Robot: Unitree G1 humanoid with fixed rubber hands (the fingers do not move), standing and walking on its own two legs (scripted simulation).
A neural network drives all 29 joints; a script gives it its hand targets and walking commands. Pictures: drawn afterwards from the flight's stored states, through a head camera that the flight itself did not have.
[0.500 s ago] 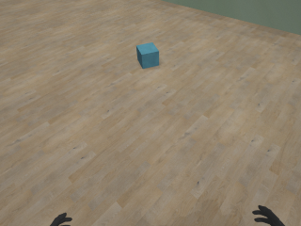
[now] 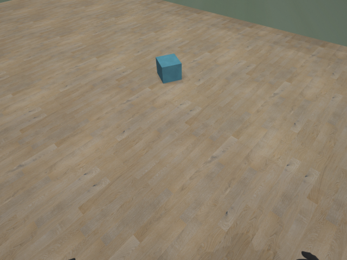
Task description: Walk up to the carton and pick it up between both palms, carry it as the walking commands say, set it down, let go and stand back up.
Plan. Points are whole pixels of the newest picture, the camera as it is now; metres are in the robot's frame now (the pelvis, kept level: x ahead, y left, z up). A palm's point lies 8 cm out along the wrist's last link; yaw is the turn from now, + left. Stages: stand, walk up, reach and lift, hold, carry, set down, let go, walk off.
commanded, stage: stand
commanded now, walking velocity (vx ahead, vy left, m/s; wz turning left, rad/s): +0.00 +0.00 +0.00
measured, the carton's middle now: (168, 68) +2.05 +0.04 -0.68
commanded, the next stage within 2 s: walk up in 0.32 s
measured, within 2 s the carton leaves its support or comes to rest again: neither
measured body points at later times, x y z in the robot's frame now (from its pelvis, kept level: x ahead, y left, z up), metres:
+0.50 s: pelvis +0.00 +0.01 +0.00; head +0.00 +0.01 +0.45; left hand +0.09 +0.32 -0.12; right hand +0.10 -0.31 -0.11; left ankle +0.00 +0.13 -0.74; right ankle +0.01 -0.12 -0.74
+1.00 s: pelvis +0.10 -0.05 +0.00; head +0.09 -0.06 +0.44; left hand +0.20 +0.32 -0.07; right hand +0.21 -0.38 -0.10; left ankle +0.17 +0.07 -0.69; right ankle +0.12 -0.16 -0.74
